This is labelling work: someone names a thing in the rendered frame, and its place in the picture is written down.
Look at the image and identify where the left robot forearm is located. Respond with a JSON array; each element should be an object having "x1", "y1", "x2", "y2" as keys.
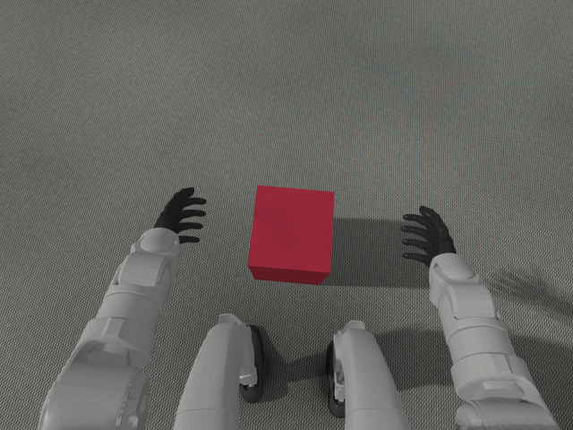
[{"x1": 38, "y1": 228, "x2": 180, "y2": 430}]

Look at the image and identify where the right robot hand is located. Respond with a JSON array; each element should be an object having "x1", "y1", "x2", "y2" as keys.
[{"x1": 401, "y1": 206, "x2": 457, "y2": 268}]

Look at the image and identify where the right robot forearm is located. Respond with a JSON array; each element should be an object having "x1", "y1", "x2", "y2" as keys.
[{"x1": 429, "y1": 253, "x2": 560, "y2": 430}]

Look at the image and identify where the robot right upper arm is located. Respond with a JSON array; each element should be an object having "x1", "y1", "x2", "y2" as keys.
[{"x1": 456, "y1": 400, "x2": 559, "y2": 430}]

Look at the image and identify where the right robot thigh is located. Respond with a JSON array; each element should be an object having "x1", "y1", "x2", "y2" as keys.
[{"x1": 333, "y1": 329, "x2": 411, "y2": 430}]

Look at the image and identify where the carton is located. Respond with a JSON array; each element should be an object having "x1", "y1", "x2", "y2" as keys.
[{"x1": 248, "y1": 185, "x2": 335, "y2": 285}]

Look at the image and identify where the robot thigh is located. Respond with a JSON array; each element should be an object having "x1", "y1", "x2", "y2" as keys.
[
  {"x1": 333, "y1": 329, "x2": 411, "y2": 430},
  {"x1": 173, "y1": 322, "x2": 252, "y2": 430}
]

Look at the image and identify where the left robot hand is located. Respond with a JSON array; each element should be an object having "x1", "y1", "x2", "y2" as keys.
[{"x1": 154, "y1": 187, "x2": 207, "y2": 244}]

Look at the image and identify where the left robot thigh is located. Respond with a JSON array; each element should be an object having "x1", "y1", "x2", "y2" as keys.
[{"x1": 173, "y1": 322, "x2": 252, "y2": 430}]

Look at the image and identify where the robot left upper arm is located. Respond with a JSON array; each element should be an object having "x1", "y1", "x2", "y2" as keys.
[{"x1": 42, "y1": 362, "x2": 150, "y2": 430}]

